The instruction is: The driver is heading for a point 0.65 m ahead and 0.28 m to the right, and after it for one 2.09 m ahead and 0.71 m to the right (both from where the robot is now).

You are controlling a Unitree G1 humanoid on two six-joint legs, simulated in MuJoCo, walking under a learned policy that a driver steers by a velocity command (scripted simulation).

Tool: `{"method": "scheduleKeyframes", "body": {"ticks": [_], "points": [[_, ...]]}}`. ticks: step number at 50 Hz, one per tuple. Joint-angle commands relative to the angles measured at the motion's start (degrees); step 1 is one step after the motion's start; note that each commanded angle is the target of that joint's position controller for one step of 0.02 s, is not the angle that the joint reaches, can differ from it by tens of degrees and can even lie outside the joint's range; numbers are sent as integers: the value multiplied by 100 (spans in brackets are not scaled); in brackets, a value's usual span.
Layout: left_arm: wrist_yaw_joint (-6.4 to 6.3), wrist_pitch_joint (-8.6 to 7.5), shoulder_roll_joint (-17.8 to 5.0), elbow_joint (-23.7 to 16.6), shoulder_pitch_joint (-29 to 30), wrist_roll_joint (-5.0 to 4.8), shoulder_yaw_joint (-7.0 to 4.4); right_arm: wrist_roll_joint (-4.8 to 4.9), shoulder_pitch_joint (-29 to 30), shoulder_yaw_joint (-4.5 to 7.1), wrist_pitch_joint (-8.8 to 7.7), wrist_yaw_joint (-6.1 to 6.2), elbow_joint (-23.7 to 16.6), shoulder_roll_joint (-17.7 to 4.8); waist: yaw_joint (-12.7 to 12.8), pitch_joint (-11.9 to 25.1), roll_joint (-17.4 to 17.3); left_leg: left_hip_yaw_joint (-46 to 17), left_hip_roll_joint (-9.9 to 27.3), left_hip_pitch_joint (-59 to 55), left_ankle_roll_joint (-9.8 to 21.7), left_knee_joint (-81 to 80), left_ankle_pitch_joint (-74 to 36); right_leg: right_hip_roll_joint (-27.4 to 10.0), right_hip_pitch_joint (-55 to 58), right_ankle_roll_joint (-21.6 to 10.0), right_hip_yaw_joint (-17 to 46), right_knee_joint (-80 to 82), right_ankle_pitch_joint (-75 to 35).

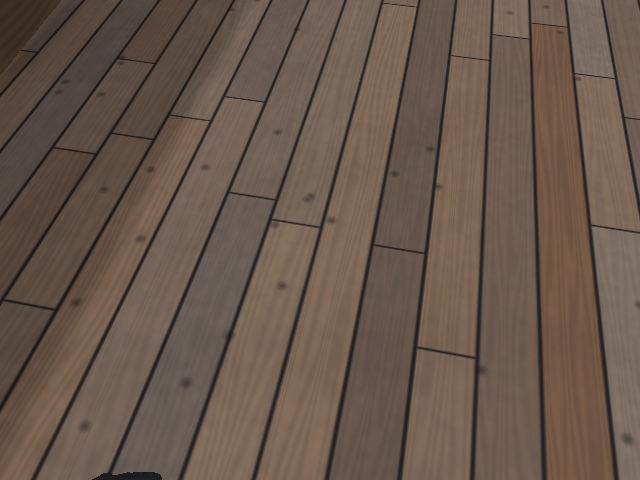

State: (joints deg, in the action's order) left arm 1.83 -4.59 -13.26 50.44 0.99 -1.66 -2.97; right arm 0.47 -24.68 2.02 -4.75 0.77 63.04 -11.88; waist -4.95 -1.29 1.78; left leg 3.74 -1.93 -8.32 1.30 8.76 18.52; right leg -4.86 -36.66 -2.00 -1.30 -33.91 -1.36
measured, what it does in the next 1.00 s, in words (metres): walks ahead, turning right: right foot, then left foot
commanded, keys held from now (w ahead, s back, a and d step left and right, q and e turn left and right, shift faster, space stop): w+e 1.00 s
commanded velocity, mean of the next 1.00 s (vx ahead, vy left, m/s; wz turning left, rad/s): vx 0.49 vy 0.00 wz -0.47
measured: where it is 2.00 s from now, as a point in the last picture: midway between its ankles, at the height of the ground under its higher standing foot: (449, 316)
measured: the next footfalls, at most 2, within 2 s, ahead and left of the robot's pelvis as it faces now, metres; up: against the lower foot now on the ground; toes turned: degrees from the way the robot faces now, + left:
right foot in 0.08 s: +0.25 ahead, -0.13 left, +0.00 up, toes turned -4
left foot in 0.60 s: +0.56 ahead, +0.04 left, +0.00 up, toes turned -20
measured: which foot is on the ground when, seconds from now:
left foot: down 0.00-0.10, up 0.12-0.58, down 0.60-1.00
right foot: up 0.00-0.06, down 0.08-0.60, up 0.62-1.00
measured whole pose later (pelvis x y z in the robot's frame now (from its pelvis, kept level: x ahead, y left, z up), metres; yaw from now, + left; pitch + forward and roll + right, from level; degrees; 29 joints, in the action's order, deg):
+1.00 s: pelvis +0.55 -0.09 +0.01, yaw -31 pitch +2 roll +2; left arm 1.9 -2.0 -16.3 40.0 -6.5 -1.4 -4.2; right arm 0.1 -17.9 4.3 -5.2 0.3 52.4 -16.2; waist -5.0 -1.9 2.4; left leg 11.5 -0.5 -1.4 0.0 12.6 15.4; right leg -6.3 -39.7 -1.3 1.4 -42.9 0.5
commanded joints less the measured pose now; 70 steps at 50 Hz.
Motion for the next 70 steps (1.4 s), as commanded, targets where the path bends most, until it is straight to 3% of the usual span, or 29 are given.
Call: {"method": "scheduleKeyframes", "body": {"ticks": [1,4,5,6,7,8,10,13,16,24,29,30,31,32,33,34,35,37,51,54,56,57,58,59,60,61,62,64,70], "points": [[114,-120,-456,-493,575,-25,-67,26,-93,231,26,43,-153,-1029,283,-551,-652,-374,1726,168,775,142,-3039,146,63,-255,-116,303,254],[109,-57,-997,9,-1261,-30,-377,-64,115,261,134,68,-273,-1086,1265,703,-831,169,1416,428,424,2537,-5498,764,2628,-680,-467,201,569],[62,-11,-1381,203,-2196,2,-505,-164,23,187,135,79,-437,-932,1488,1347,-156,325,1153,1878,231,4377,-3822,-111,4357,-1012,909,106,812],[98,-6,-1700,304,-2512,51,-529,-148,-638,-58,-34,-32,-533,-69,916,2123,1415,-89,-80,4063,-122,6395,724,-1441,5964,-2040,4236,1182,2545],[92,-27,-1220,280,-2379,57,-393,51,-94,31,-265,-97,-574,-538,1149,1990,923,-980,38,4766,38,7139,1174,-1395,5957,-1858,4846,1882,2949],[75,-83,-1029,173,-1899,65,-336,205,510,104,-401,-122,-825,-838,1077,1159,752,-953,306,5247,160,7239,758,-1254,5297,-1626,4032,1913,2424],[93,-175,-773,-60,-1089,148,-241,80,977,180,-479,-15,-944,-978,669,547,-237,-910,774,4646,215,6431,-75,-841,3582,-1420,2766,2063,923],[48,-181,-697,-120,-1012,153,-187,-23,858,238,-264,53,-1067,-836,298,357,-28,-923,985,4016,90,5573,-143,-564,2582,-1435,2155,2383,450],[-118,-166,-965,-75,-1453,102,-252,-116,1537,248,-149,114,-1363,-810,441,-15,20,-778,914,4320,-201,4432,-870,-436,2176,-1444,1881,2625,685],[-264,-13,-993,21,-2222,12,-287,9,3024,172,-249,-52,-1939,-731,951,-107,249,-750,362,3776,-328,2062,-2456,-225,2415,-987,1823,2141,954],[-324,104,-991,-141,-2114,47,-316,31,2372,307,-408,-119,-1913,-1161,454,271,491,-724,257,2597,-46,1396,-1517,-254,2974,-769,2370,968,271],[-295,90,-755,-263,-2008,86,-231,-54,1573,402,-442,-87,-1774,-1397,77,904,339,-1012,670,1323,234,1543,-1448,79,2580,-599,2115,-76,152],[-289,66,-441,-422,-2128,128,-142,-114,639,499,-412,-33,-1684,-1772,-154,1776,-517,-2274,1770,-434,648,1589,-993,648,1393,-286,1399,-1821,1269],[-266,-6,-283,-595,-2843,-37,-59,-112,399,554,-309,-90,-1518,-1992,239,2187,-2460,-4753,2775,-1510,1349,965,70,1028,-346,-88,977,-3253,3702],[-289,12,-922,-445,-2720,-117,-182,-52,698,394,-284,-107,-1687,-1308,156,1587,-1545,-4513,2599,-1053,1169,851,849,529,-856,-56,1213,-3919,3367],[-288,45,-1124,-524,-2185,-79,-243,-25,994,313,-252,-99,-1770,-998,74,887,-941,-3425,2320,-266,899,790,490,333,-914,-38,1040,-3957,2823],[-300,66,-1020,-571,-1965,-24,-249,-73,1292,281,-224,-110,-1793,-953,211,546,-549,-2780,2056,445,786,637,-158,131,-665,-6,912,-3803,2389],[-246,121,-817,-674,-1860,2,-277,-142,1486,238,-209,-109,-1733,-824,405,206,-713,-1920,1743,1212,745,328,-961,-160,-320,8,876,-3422,1955],[126,196,-461,-1715,-69,13,-107,44,783,446,-36,-14,-1389,-1452,29,-324,-498,401,1806,555,661,132,-2717,-46,-340,-71,-6,-430,265],[175,236,-717,-1820,-296,33,-228,99,811,511,86,24,-1417,-1685,353,-29,-746,700,1871,244,496,1068,-4977,402,438,-389,-418,-260,1118],[109,269,-1207,-1451,-1804,14,-521,113,903,499,169,74,-1476,-1705,1207,789,-656,959,1613,839,251,3104,-5665,881,2584,-768,-553,220,904],[-32,334,-1718,-1260,-2661,10,-707,-57,773,376,126,73,-1610,-1395,1473,1337,131,963,1353,2420,-15,4958,-3410,43,4411,-1129,817,267,816],[-30,260,-2250,-1364,-2350,0,-715,-185,299,123,-75,-38,-1970,-629,687,1971,1372,124,162,4848,-275,6760,1616,-1304,6065,-2219,4168,950,1813],[-3,197,-1741,-1501,-2496,68,-570,60,1092,221,-289,-110,-2059,-1193,1206,2194,633,-857,223,5445,-199,7221,1570,-1483,6031,-2166,4685,1599,1582],[14,124,-1484,-1480,-2180,133,-475,205,1494,265,-363,-125,-2207,-1350,1131,1351,402,-805,437,5689,-115,7046,1040,-1327,5351,-1910,3691,1546,351],[10,99,-1319,-1536,-1781,107,-421,99,1438,251,-364,-71,-2141,-1301,824,919,-92,-791,673,5330,-132,6595,617,-1046,4418,-1703,2873,1436,-785],[-11,117,-1165,-1617,-1401,100,-380,-50,1342,297,-307,-18,-2060,-1347,582,641,-176,-760,828,4918,-213,6195,442,-813,3618,-1542,2266,1416,-1545],[-56,139,-1128,-1723,-1127,180,-356,-102,1145,337,-106,0,-2086,-1325,293,584,-68,-749,871,4249,-336,5844,282,-600,2695,-1483,1861,1561,-2299],[-256,187,-947,-1417,-1215,158,-242,-111,1367,140,33,-49,-2076,-801,411,767,253,-447,683,3754,-485,3813,-1646,-130,2373,-1093,645,1598,-2794]]}}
